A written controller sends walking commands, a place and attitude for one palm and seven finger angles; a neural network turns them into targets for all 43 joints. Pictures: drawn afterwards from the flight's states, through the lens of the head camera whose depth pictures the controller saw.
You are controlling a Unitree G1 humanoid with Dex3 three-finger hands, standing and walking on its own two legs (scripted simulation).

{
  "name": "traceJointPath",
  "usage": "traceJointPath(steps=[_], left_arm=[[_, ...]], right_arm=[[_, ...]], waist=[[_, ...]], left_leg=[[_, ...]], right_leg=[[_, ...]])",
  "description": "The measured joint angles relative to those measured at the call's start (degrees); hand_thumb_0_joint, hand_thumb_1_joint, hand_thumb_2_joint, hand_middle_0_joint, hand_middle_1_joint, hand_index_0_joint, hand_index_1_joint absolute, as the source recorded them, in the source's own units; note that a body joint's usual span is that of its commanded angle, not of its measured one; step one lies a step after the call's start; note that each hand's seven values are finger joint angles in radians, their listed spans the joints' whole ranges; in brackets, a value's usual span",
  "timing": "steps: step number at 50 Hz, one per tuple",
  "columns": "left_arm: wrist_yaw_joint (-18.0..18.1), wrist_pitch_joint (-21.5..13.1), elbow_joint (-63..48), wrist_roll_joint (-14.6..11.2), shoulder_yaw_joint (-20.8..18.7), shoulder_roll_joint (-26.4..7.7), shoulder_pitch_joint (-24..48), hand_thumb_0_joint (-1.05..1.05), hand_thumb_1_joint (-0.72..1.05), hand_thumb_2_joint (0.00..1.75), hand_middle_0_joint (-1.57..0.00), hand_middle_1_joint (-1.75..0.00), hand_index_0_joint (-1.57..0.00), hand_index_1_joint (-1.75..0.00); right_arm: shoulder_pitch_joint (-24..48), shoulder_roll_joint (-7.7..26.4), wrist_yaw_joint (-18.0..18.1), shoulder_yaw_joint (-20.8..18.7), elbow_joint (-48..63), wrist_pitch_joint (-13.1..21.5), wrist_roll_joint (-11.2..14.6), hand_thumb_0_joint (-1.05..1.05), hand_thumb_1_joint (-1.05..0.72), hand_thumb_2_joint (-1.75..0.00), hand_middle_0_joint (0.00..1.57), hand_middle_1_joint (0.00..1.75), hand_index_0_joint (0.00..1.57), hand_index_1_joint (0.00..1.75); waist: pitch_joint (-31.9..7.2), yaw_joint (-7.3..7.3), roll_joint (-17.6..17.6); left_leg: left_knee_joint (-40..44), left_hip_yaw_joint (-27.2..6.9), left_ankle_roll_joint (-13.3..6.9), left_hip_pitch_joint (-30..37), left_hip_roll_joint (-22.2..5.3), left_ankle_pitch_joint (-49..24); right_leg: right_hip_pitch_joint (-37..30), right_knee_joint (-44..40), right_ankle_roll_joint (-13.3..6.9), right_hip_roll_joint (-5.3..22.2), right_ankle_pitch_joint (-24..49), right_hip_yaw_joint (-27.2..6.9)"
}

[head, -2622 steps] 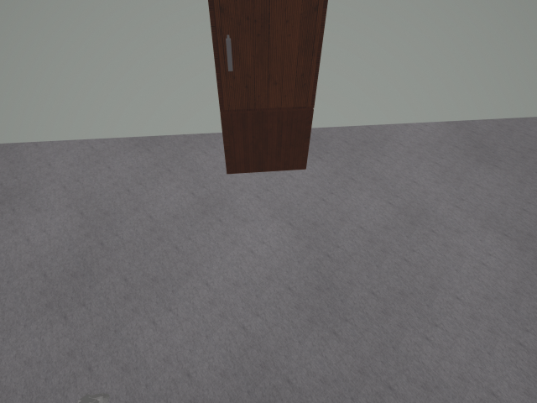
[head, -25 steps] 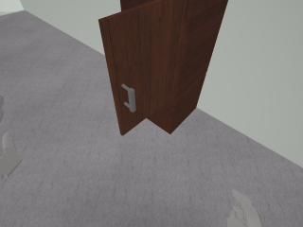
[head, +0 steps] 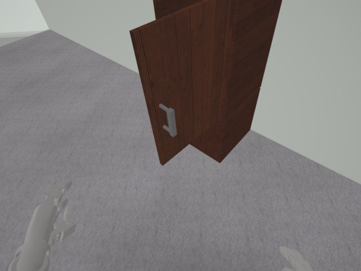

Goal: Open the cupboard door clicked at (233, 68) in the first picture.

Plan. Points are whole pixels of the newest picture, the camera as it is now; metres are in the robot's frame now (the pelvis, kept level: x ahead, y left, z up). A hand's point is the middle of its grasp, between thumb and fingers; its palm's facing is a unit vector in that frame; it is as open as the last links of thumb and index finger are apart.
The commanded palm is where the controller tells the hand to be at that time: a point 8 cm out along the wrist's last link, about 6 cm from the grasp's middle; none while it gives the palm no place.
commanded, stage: let the arm hang, fingers relaxed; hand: left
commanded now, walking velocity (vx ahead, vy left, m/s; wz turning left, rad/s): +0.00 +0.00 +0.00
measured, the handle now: (167, 120) +0.62 +0.10 -0.07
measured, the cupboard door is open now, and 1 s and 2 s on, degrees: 86 86 86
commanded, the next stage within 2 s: look to check the result in 0.98 s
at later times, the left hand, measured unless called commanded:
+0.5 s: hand out of the picture -0.05 +0.20 -0.16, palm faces +0.02 -0.97 -0.25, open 7.3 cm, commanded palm none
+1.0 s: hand out of the picture +0.01 +0.18 -0.16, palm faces +0.01 -0.98 -0.19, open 7.3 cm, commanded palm none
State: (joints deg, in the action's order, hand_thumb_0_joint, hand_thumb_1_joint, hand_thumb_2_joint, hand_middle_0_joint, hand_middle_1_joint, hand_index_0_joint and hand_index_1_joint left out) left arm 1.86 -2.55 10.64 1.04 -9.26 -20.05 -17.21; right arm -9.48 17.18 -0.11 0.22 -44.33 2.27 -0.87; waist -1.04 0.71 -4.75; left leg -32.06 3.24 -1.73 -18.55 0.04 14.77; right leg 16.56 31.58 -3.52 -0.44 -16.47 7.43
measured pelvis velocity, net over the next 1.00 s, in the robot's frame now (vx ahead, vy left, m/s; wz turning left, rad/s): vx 0.01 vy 0.01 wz -0.02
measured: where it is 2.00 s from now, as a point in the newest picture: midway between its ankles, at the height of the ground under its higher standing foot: outside the picture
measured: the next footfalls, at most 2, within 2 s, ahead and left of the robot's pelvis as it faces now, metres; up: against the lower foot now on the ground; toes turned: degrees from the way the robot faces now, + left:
none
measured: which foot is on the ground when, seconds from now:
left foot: down 0.00-1.00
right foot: down 0.00-1.00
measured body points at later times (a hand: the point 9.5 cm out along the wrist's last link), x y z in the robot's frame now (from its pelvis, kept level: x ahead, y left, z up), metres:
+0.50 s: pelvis +0.00 +0.01 +0.01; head +0.02 +0.00 +0.46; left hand -0.05 +0.25 -0.14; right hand -0.03 -0.21 -0.15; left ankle +0.02 +0.10 -0.73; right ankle +0.01 -0.08 -0.73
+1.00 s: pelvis +0.01 +0.01 +0.01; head +0.01 +0.00 +0.46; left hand +0.01 +0.23 -0.15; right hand -0.01 -0.21 -0.15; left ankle +0.02 +0.10 -0.73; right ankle +0.01 -0.08 -0.73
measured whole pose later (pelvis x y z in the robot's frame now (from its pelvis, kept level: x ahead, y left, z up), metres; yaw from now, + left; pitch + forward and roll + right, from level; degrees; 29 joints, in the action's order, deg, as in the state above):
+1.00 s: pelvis +0.01 +0.01 +0.01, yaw -1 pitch -2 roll +0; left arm 2.0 -0.9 65.8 0.3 0.2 -8.1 -15.2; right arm -16.3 7.9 2.0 0.6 -66.4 -0.1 -1.1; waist 2.4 -0.3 -0.5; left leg -21.5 4.4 -2.1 -9.2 1.0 10.6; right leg 8.3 22.5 -2.6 -0.3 -12.6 6.1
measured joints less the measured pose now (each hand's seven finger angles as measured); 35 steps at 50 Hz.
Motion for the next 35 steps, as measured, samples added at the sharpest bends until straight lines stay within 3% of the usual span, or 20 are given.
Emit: traceJointPath(steps=[3,7,9,11,15,21,35], left_arm=[[-1.25,3.75,18.28,0.51,5.15,3.56,3.39,0.01,0.9,0.9,-0.19,-0.29,-0.2,-0.3],[-1.58,5.57,34.97,0.11,9.82,8.7,3.77,0.02,0.91,0.9,-0.19,-0.29,-0.2,-0.3],[-0.45,5.13,40.26,-0.61,9.4,10.59,3.32,0.01,0.94,0.9,-0.2,-0.29,-0.21,-0.3],[-0.02,4.32,43.72,-0.7,8.66,9.68,3.11,-0.01,1.0,0.9,-0.21,-0.3,-0.21,-0.3],[-0.62,3.47,49.3,-0.69,8.91,8.43,1.57,-0.01,1.0,0.9,-0.21,-0.3,-0.21,-0.3],[-0.55,3.09,54.77,-0.82,9.11,8.32,-0.68,0.0,0.95,0.9,-0.2,-0.29,-0.21,-0.3],[0.08,2.22,55.64,-0.76,9.59,11.48,1.24,0.01,0.91,0.9,-0.2,-0.29,-0.2,-0.3]], right_arm=[[0.66,-0.31,-0.22,0.13,-3.1,-1.87,-0.47,0.01,-0.91,-0.9,0.21,0.3,0.21,0.3],[-0.77,-2.36,0.1,0.78,-7.34,-3.12,-0.76,0.01,-0.91,-0.9,0.2,0.3,0.21,0.3],[-2.19,-3.59,0.41,1.12,-10.03,-3.41,-0.66,0.01,-0.91,-0.9,0.2,0.3,0.2,0.3],[-3.8,-4.92,0.65,1.38,-12.8,-3.73,-0.58,0.01,-0.91,-0.9,0.2,0.3,0.2,0.3],[-6.09,-6.48,1.01,1.09,-17.05,-4.32,-0.47,0.01,-0.91,-0.9,0.2,0.3,0.2,0.3],[-7.62,-7.59,1.42,0.64,-20.16,-3.93,-0.19,0.01,-0.91,-0.9,0.2,0.3,0.2,0.3],[-6.28,-9.16,1.81,0.61,-21.47,-2.83,-0.2,0.01,-0.91,-0.9,0.2,0.3,0.2,0.3]], waist=[[1.28,-1.23,1.23],[3.64,-2.27,4.78],[4.43,-2.01,6.05],[4.95,-1.2,6.93],[5.37,-0.35,6.37],[5.44,-0.38,4.43],[3.38,-0.76,3.39]], left_leg=[[-0.34,0.3,-0.09,0.31,0.59,-0.02],[1.57,0.52,-0.06,2.57,0.77,-0.88],[3.1,0.2,0.03,3.55,0.53,-1.68],[4.67,-0.32,0.24,4.31,0.33,-2.61],[6.73,-0.73,0.28,5.3,0.15,-3.74],[8.6,-0.2,-0.16,6.69,0.48,-4.44],[10.07,1.13,-0.66,8.47,1.15,-4.61]], right_leg=[[0.26,1.57,0.01,0.7,-0.65,-0.27],[-1.57,0.41,0.26,0.78,-0.07,-0.53],[-2.95,-1.81,0.23,0.37,1.03,-0.22],[-4.21,-4.19,0.03,-0.01,2.22,0.28],[-5.91,-7.64,0.01,-0.46,4.0,0.65],[-7.01,-9.23,0.42,-0.25,4.81,0.09],[-7.36,-8.42,1.05,0.45,4.24,-1.26]])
